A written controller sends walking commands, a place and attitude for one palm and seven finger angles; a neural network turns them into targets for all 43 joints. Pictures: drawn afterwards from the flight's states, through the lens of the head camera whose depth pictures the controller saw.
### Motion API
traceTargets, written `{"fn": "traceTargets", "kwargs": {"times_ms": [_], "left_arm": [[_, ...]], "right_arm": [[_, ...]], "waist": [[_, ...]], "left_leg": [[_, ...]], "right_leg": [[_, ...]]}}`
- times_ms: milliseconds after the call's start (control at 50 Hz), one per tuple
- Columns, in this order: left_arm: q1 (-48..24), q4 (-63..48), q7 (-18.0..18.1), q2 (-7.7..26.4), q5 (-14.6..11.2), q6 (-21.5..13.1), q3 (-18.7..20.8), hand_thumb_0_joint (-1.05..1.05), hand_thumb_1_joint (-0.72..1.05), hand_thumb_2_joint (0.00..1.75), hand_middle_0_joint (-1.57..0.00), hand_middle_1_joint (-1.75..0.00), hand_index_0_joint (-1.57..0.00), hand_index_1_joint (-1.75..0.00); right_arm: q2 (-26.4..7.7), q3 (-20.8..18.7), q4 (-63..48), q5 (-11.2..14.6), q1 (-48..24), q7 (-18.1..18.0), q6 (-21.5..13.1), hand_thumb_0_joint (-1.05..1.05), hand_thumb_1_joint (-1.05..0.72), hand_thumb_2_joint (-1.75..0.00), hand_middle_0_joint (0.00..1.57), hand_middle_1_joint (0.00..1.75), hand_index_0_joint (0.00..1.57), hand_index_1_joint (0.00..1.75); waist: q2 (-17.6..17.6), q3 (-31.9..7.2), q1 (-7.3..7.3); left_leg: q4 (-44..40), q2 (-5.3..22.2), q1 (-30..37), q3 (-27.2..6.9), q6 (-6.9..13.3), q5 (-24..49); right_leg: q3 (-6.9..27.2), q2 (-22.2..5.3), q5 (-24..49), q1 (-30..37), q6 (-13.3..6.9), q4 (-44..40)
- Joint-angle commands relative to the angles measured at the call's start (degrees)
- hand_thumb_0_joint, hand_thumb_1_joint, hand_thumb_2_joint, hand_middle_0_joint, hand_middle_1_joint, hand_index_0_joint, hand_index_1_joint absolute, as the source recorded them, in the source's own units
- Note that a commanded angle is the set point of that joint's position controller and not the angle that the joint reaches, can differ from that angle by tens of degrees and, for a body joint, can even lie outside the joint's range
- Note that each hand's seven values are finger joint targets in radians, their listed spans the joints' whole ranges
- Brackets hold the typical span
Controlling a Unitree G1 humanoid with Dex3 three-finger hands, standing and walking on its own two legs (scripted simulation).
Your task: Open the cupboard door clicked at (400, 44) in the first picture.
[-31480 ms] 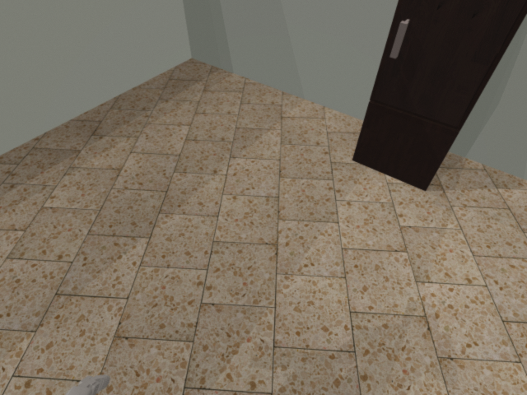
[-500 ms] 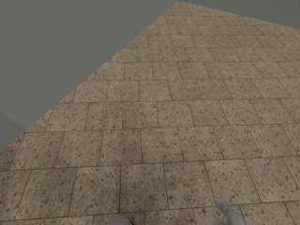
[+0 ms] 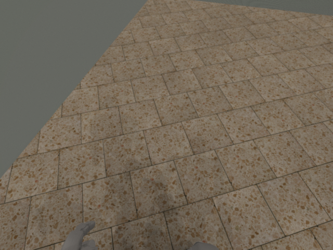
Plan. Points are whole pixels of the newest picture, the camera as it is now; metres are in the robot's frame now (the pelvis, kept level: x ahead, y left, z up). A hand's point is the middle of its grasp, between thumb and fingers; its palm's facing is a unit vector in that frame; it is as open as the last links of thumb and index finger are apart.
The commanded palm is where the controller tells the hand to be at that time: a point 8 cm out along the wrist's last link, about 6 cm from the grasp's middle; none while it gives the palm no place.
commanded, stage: turn to face it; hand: left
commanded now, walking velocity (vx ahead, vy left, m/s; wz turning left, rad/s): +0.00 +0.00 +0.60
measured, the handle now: out of the picture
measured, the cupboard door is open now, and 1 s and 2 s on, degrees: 45 45 45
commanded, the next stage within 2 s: none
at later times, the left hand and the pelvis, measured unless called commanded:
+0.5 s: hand out of the picture +0.14 +0.23 -0.17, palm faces +0.28 -0.93 -0.22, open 7.3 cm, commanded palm none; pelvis +0.11 +0.01 +0.01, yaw +15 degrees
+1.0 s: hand out of the picture +0.07 +0.16 -0.17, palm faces +0.56 -0.80 -0.23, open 7.4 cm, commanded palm none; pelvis +0.15 -0.03 +0.00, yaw +35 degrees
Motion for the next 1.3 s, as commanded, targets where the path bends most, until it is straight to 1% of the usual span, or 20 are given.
{"fn": "traceTargets", "kwargs": {"times_ms": [0, 240, 260, 280, 300, 340, 440, 600, 620, 660, 740, 840, 900, 960, 1000, 1060, 1180, 1200, 1220, 1280], "left_arm": [[11.2, 0.5, 2.2, 6.0, -0.4, 0.5, 1.0, 0.0, 0.9, 0.9, -0.2, -0.3, -0.2, -0.3], [7.9, -1.8, 2.4, 5.9, 0.0, 1.8, 2.2, 0.0, 0.9, 0.9, -0.2, -0.3, -0.2, -0.3], [8.1, -2.4, 2.3, 5.7, -0.2, 2.2, 2.1, 0.0, 0.9, 0.9, -0.2, -0.3, -0.2, -0.3], [9.2, -3.9, 2.2, 3.0, -0.8, 2.7, 1.8, 0.0, 0.9, 0.9, -0.2, -0.3, -0.2, -0.3], [5.3, -6.2, 2.3, 3.1, -0.8, 3.3, 0.8, 0.0, 0.9, 0.9, -0.2, -0.3, -0.2, -0.3], [2.8, -8.0, 2.2, 4.0, 0.1, 4.0, 1.7, 0.0, 0.9, 0.9, -0.2, -0.3, -0.2, -0.3], [6.3, -5.8, 1.5, 4.2, 0.0, 5.0, 1.8, 0.0, 0.9, 0.9, -0.2, -0.3, -0.2, -0.3], [11.7, -6.5, 1.7, 5.9, -0.1, 4.8, 2.0, 0.0, 0.9, 0.9, -0.2, -0.3, -0.2, -0.3], [14.5, -6.2, 2.1, 8.0, 0.1, 4.3, 2.6, 0.0, 0.9, 0.9, -0.2, -0.3, -0.2, -0.3], [13.4, -7.9, 2.8, 16.1, 0.9, 3.8, 3.6, 0.0, 0.9, 0.9, -0.2, -0.3, -0.2, -0.3], [6.3, -9.4, 2.9, 9.4, 0.5, 3.3, 1.8, 0.0, 0.9, 0.9, -0.2, -0.3, -0.2, -0.3], [14.1, -7.0, 2.9, 12.1, 0.8, 3.1, 2.6, 0.0, 0.9, 0.9, -0.2, -0.3, -0.2, -0.3], [12.5, -6.7, 2.3, 13.1, 0.0, 3.0, 3.0, 0.0, 0.9, 0.9, -0.2, -0.3, -0.2, -0.3], [5.5, -12.1, 2.2, 7.0, -0.4, 4.2, 1.2, 0.0, 0.9, 0.9, -0.2, -0.3, -0.2, -0.3], [3.2, -13.0, 2.5, 7.4, -0.1, 4.9, 1.4, 0.0, 0.9, 0.9, -0.2, -0.3, -0.2, -0.3], [6.0, -10.0, 1.9, 7.3, -0.1, 5.9, 1.9, 0.0, 0.9, 0.9, -0.2, -0.3, -0.2, -0.3], [13.7, -8.1, 1.3, 7.1, -0.2, 4.8, 2.4, 0.0, 0.9, 0.9, -0.2, -0.3, -0.2, -0.3], [16.1, -8.0, 1.7, 10.5, 0.4, 4.3, 3.1, 0.0, 0.9, 0.9, -0.2, -0.3, -0.2, -0.3], [15.7, -8.8, 2.3, 16.0, 1.3, 3.8, 4.0, 0.0, 0.9, 0.9, -0.2, -0.3, -0.2, -0.3], [6.8, -11.7, 2.8, 11.5, 0.6, 3.8, 2.5, 0.0, 0.9, 0.9, -0.2, -0.3, -0.2, -0.3]], "right_arm": [[-2.9, -0.7, -5.0, 0.2, -1.8, -0.4, -0.6, 0.0, -0.9, -0.9, 0.2, 0.3, 0.2, 0.3], [-2.8, -1.3, -9.4, -0.8, -5.9, 1.4, 1.4, 0.0, -0.9, -0.9, 0.2, 0.3, 0.2, 0.3], [-5.9, -2.0, -9.1, -1.1, -2.6, 1.4, 1.1, 0.0, -0.9, -0.9, 0.2, 0.3, 0.2, 0.3], [-12.0, -3.3, -9.7, -1.6, 0.2, 0.9, 0.7, 0.0, -0.9, -0.9, 0.2, 0.3, 0.2, 0.3], [-15.1, -3.8, -9.8, -1.3, 1.4, 0.1, 1.1, 0.0, -0.9, -0.9, 0.2, 0.3, 0.2, 0.3], [-14.5, -3.9, -12.4, -1.3, -4.2, -0.4, 1.2, 0.0, -0.9, -0.9, 0.2, 0.3, 0.2, 0.3], [-13.8, -3.3, -14.8, -1.0, -11.4, -0.7, 0.9, 0.0, -0.9, -0.9, 0.2, 0.3, 0.2, 0.3], [-15.7, -5.1, -17.5, -0.8, -17.0, 0.4, 2.9, 0.0, -0.9, -0.9, 0.2, 0.3, 0.2, 0.3], [-13.6, -5.0, -18.4, -0.4, -18.4, 0.6, 3.1, 0.0, -0.9, -0.9, 0.2, 0.3, 0.2, 0.3], [-9.8, -4.4, -21.0, -0.2, -20.3, 1.3, 3.0, 0.0, -0.9, -0.9, 0.2, 0.3, 0.2, 0.3], [-8.8, -3.9, -18.4, -0.4, -18.2, 2.3, 4.0, 0.0, -0.9, -0.9, 0.2, 0.3, 0.2, 0.3], [-6.3, -2.1, -19.7, 0.1, -23.1, 2.7, 2.9, 0.0, -0.9, -0.9, 0.2, 0.3, 0.2, 0.3], [-8.7, -2.6, -18.5, -0.2, -17.6, 2.4, 2.5, 0.0, -0.9, -0.9, 0.2, 0.3, 0.2, 0.3], [-21.1, -5.9, -15.6, -0.5, -4.9, 1.0, 2.2, 0.0, -0.9, -0.9, 0.2, 0.3, 0.2, 0.3], [-19.2, -5.2, -17.1, -0.9, -8.9, 0.5, 2.1, 0.0, -0.9, -0.9, 0.2, 0.3, 0.2, 0.3], [-16.4, -4.3, -18.5, -1.0, -16.9, 0.0, 2.3, 0.0, -0.9, -0.9, 0.2, 0.3, 0.2, 0.3], [-16.5, -5.0, -20.5, -0.8, -21.8, 0.4, 3.3, 0.0, -0.9, -0.9, 0.2, 0.3, 0.2, 0.3], [-13.8, -4.8, -21.2, -0.2, -22.1, 0.7, 3.5, 0.0, -0.9, -0.9, 0.2, 0.3, 0.2, 0.3], [-9.1, -4.2, -22.3, 0.0, -21.3, 1.1, 3.4, 0.0, -0.9, -0.9, 0.2, 0.3, 0.2, 0.3], [-10.8, -4.7, -20.2, -0.6, -20.0, 2.1, 4.1, 0.0, -0.9, -0.9, 0.2, 0.3, 0.2, 0.3]], "waist": [[-8.5, -7.9, 4.64], [-5.9, -7.2, 1.94], [-0.3, -10.4, 0.52], [16.0, -12.4, -0.43], [18.4, -12.3, -1.94], [8.5, -9.1, 0.26], [7.6, -11.3, 3.55], [7.6, -9.7, 5.46], [3.0, -9.9, 6.95], [-19.8, -7.2, 7.89], [-15.3, -5.3, 3.07], [-12.0, -9.1, 7.27], [-10.6, -11.6, 4.03], [13.6, -16.2, -2.59], [5.1, -10.6, -0.68], [13.0, -7.4, 3.06], [6.5, -8.8, 7.09], [-3.7, -8.0, 8.55], [-22.0, -7.4, 8.96], [-15.3, -4.3, 4.23]], "left_leg": [[10.6, 3.2, -17.4, -5.2, -0.3, 4.3], [-22.6, -1.1, -4.0, 2.5, -0.4, 19.8], [-26.9, 0.4, 3.4, -0.5, 1.0, 30.2], [-31.1, 13.7, 10.0, -20.6, 8.4, 48.1], [-34.2, 21.0, 9.6, -30.1, 15.4, 55.7], [-37.2, 18.7, 2.0, -28.8, 15.2, 33.8], [-36.1, 9.7, 0.8, -17.8, 9.8, 32.5], [-33.7, 4.7, -9.3, -20.2, 7.3, 16.9], [-28.4, 1.0, -14.5, -17.7, 4.7, 13.0], [1.1, -7.3, -24.4, -5.8, -0.8, -4.8], [9.5, -2.9, -21.8, -4.5, -2.2, 3.4], [-14.3, -5.1, -14.6, 1.9, -2.0, 4.3], [-28.2, -6.7, -1.5, 2.6, -0.6, 16.3], [-30.8, 20.3, 19.5, -29.3, 16.6, 67.7], [-32.7, 17.7, 10.1, -25.5, 16.0, 49.8], [-33.9, 9.0, 1.1, -18.0, 10.6, 37.8], [-28.9, 3.1, -12.0, -18.2, 6.4, 16.8], [-20.6, -2.3, -17.9, -14.0, 3.3, 9.6], [-3.7, -9.7, -24.8, -4.9, -1.0, -3.0], [16.9, -3.8, -20.7, -7.9, -0.4, 1.9]], "right_leg": [[11.6, -19.1, 33.1, 17.1, -6.9, -18.4], [-3.4, -15.7, 23.9, 11.8, -0.5, -7.2], [-4.6, -13.7, 18.8, 8.8, 2.0, 1.1], [-6.3, -5.9, -8.2, -3.5, 6.6, 13.9], [0.8, -2.1, -26.9, -8.9, 7.6, 26.1], [5.8, -3.4, -20.4, -11.7, 7.1, 32.1], [6.6, -2.3, -10.7, -7.6, 8.2, 25.8], [3.1, 1.8, -4.7, 10.6, 7.0, -4.6], [6.9, -2.2, -4.4, 16.7, 5.8, -14.0], [30.9, -27.2, -4.3, 13.3, -4.6, -25.5], [9.5, -16.7, 21.5, 12.5, -3.1, -16.2], [4.9, -17.3, 41.4, 23.1, -1.8, -7.6], [0.8, -15.8, 40.5, 18.1, 2.2, 1.2], [3.4, -4.3, -25.1, -13.9, 9.3, 29.3], [6.5, -5.7, -19.6, -14.1, 8.8, 30.8], [6.8, -4.1, -13.8, -7.7, 8.6, 25.7], [2.3, 1.1, -2.9, 13.7, 7.6, -3.5], [9.1, -5.1, -6.2, 18.0, 6.0, -14.4], [29.3, -22.6, -9.4, 18.2, -0.4, -24.1], [22.0, -20.3, -7.3, 5.0, -3.4, -22.8]]}}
